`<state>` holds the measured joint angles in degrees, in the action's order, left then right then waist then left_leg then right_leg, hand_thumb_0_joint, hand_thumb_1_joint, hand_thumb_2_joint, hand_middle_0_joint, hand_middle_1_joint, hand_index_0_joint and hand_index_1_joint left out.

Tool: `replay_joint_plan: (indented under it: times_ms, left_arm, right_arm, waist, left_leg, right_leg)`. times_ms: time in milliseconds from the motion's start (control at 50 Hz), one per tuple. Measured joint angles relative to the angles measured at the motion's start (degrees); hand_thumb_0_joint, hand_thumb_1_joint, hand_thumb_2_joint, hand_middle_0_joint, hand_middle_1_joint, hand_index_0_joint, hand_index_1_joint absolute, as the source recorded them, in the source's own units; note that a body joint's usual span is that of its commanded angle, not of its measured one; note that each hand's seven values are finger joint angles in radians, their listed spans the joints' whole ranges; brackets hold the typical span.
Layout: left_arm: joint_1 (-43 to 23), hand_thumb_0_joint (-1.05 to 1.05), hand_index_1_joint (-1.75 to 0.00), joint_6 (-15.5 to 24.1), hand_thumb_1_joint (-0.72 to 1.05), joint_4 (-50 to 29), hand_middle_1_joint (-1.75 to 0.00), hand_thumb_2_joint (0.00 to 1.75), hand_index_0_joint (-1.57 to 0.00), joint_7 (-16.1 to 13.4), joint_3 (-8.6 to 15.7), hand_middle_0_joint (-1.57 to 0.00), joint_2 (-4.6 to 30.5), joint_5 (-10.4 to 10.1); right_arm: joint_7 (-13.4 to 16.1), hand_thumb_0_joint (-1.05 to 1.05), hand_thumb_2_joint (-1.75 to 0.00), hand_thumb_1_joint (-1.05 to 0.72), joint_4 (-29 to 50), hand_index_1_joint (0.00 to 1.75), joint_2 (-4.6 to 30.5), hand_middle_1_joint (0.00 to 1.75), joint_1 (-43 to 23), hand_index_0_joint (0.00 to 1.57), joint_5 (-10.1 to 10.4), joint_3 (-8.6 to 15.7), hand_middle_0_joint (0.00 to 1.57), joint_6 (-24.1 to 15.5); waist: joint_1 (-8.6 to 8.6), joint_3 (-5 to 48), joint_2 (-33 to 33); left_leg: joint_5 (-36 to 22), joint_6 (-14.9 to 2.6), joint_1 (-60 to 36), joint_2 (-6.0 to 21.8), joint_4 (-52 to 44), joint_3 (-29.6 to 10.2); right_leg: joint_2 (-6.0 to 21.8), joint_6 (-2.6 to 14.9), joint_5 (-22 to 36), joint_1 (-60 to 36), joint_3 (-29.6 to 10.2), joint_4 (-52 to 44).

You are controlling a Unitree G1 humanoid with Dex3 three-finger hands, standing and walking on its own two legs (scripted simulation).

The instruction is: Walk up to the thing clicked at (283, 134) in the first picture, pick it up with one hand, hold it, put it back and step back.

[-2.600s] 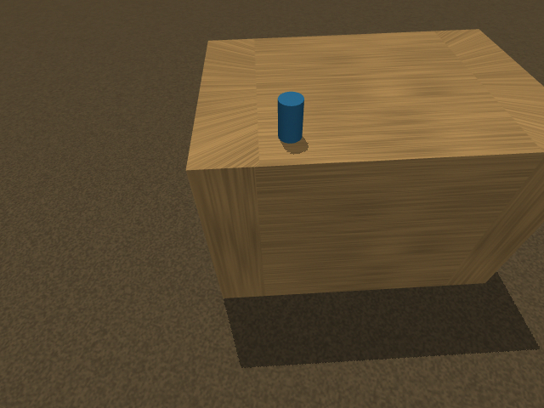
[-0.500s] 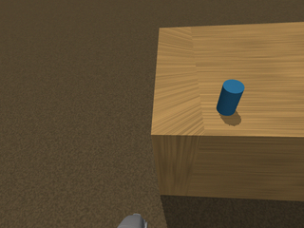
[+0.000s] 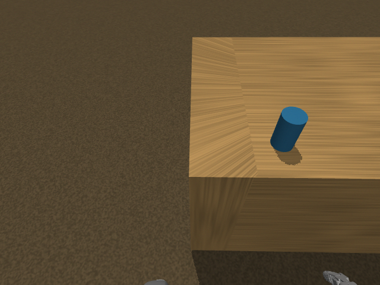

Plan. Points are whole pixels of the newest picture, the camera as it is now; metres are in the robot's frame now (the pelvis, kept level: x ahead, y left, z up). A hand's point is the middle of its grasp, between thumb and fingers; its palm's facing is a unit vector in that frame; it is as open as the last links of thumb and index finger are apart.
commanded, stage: walk up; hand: right
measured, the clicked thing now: (287, 130) +0.49 -0.23 +0.00
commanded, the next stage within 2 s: stand in 0.86 s
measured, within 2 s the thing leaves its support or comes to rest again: neither
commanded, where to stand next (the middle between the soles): +0.07 -0.02 m, yaw +0 degrees
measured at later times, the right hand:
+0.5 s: hand out of the picture +0.10 -0.26 -0.13, palm faces -0.03 +0.93 -0.36, open 7.4 cm
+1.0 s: hand out of the picture +0.11 -0.24 -0.13, palm faces -0.04 +0.94 -0.34, open 7.4 cm
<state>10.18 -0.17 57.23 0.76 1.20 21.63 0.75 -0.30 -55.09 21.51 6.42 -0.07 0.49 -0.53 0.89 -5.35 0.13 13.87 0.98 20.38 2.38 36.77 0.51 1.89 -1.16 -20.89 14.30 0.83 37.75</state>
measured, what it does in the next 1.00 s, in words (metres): stands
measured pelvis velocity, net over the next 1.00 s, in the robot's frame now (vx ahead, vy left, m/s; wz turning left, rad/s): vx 0.02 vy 0.00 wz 0.01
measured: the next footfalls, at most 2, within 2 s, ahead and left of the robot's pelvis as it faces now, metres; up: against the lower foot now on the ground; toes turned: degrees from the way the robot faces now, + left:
none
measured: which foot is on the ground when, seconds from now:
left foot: down 0.00-1.00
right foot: down 0.00-1.00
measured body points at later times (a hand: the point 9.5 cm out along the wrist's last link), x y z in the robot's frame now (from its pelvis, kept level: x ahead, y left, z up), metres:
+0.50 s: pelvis +0.01 +0.00 +0.02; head +0.02 +0.00 +0.47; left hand +0.11 +0.30 -0.11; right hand +0.10 -0.31 -0.10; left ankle +0.06 +0.13 -0.72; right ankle +0.00 -0.14 -0.72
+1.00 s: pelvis +0.02 +0.00 +0.02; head +0.04 +0.01 +0.47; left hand +0.08 +0.31 -0.11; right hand +0.12 -0.29 -0.11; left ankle +0.06 +0.13 -0.72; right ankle +0.00 -0.14 -0.72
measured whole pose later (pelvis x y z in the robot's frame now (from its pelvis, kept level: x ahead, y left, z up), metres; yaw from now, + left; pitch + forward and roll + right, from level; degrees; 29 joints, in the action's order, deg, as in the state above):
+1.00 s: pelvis +0.02 +0.00 +0.02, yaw +0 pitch -1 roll +0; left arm 6.9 0.2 65.8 0.9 1.0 20.4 0.8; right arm -0.6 -65.2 19.5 4.3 -0.7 -0.1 -0.8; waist 0.3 -2.4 -0.4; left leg 7.0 1.0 11.7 1.7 19.9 0.7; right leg 2.3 -1.9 -13.1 5.0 1.4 19.5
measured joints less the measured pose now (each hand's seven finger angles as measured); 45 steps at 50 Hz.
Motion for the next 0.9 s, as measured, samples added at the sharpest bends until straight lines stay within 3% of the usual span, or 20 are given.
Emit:
replay_joint_plan:
  times_ms: [440,900]
  left_arm:
    - [-6.1,0.00,-0.30,-0.2,0.90,5.8,-0.30,0.90,-0.20,0.3,0.2,-0.20,-1.2,-0.7]
    - [-4.5,0.00,-0.30,-0.2,0.90,8.2,-0.30,0.90,-0.20,0.2,0.2,-0.20,-1.2,-0.2]
  right_arm:
    - [0.0,0.00,-0.89,-0.90,-9.0,0.30,-0.9,0.30,-1.4,0.20,-0.2,-0.9,0.20,-0.6]
    - [0.0,0.00,-0.89,-0.90,-10.0,0.30,-2.0,0.30,-2.7,0.20,-0.5,-0.8,0.20,-0.5]
  waist:
    - [-1.29,1.5,-0.1]
    - [-0.74,2.2,-0.8]
  left_leg:
    - [-6.2,0.78,-7.1,0.3,-13.4,-0.4]
    - [-7.2,0.17,-8.4,-0.4,-16.6,0.0]
  right_leg:
    - [-0.6,0.22,6.6,-7.4,0.8,-14.1]
    - [0.1,-0.58,8.3,-9.2,0.7,-18.4]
